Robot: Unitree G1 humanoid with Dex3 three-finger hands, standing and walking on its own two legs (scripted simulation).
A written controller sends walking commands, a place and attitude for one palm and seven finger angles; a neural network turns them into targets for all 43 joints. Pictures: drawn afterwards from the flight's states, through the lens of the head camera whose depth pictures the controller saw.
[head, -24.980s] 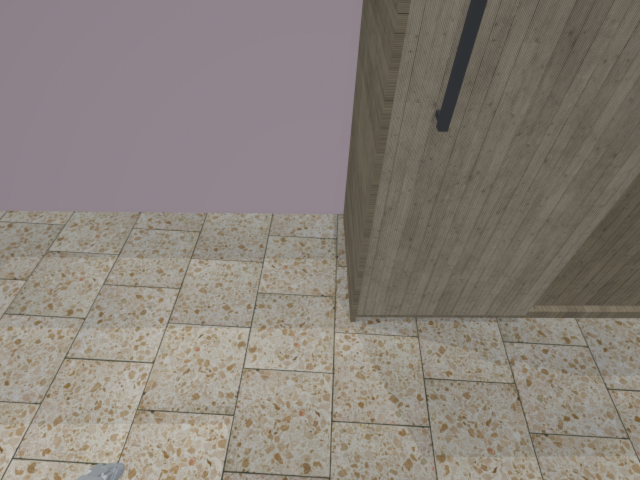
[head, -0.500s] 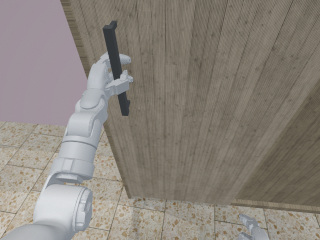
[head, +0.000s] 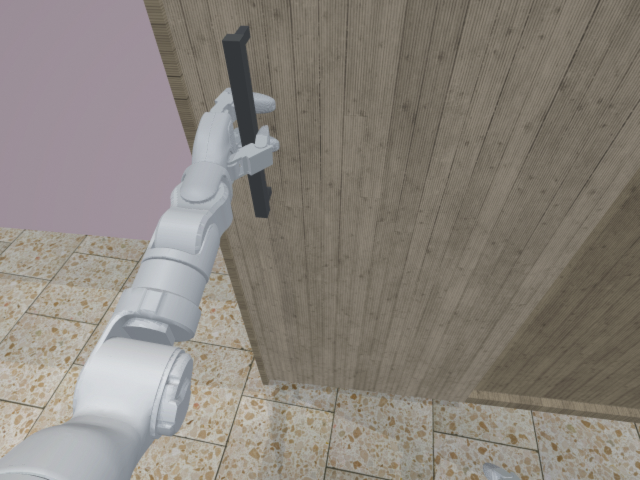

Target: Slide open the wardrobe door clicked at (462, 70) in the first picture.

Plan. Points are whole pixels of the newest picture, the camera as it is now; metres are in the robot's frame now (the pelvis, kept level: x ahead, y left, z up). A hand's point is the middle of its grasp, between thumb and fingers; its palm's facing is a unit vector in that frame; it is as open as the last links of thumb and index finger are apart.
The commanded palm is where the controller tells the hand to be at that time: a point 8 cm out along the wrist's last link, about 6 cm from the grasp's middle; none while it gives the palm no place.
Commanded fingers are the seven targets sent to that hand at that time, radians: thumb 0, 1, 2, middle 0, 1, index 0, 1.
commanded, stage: tug the door sideways, standing still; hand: left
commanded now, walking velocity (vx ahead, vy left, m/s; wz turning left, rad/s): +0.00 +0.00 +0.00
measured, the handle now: (254, 134) +0.50 +0.13 +0.19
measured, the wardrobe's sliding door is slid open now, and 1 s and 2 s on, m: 0.00 0.02 0.22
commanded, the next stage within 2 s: step sideways, sliding the door along in 0.04 s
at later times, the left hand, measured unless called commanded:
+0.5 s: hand (273, 152) +0.45 +0.10 +0.19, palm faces +0.21 -0.97 -0.08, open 6.0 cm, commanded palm +0.42 +0.08 +0.20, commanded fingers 0.00 0.90 0.90 -0.45 -1.40 -0.45 -1.40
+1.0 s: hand (291, 151) +0.46 +0.08 +0.19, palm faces +0.43 -0.90 -0.07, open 6.6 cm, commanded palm +0.42 +0.05 +0.19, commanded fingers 0.00 0.90 0.90 -0.45 -1.40 -0.45 -1.40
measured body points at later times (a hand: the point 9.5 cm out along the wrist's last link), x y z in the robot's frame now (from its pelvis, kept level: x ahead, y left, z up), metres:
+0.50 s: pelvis +0.00 -0.06 -0.02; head +0.06 -0.07 +0.43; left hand +0.44 +0.15 +0.20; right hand +0.14 -0.28 -0.15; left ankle -0.01 +0.11 -0.73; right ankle +0.00 -0.15 -0.74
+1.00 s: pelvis +0.09 -0.18 -0.02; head +0.18 -0.17 +0.41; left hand +0.43 +0.12 +0.19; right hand +0.35 -0.32 -0.12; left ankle +0.01 +0.04 -0.73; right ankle +0.18 -0.32 -0.74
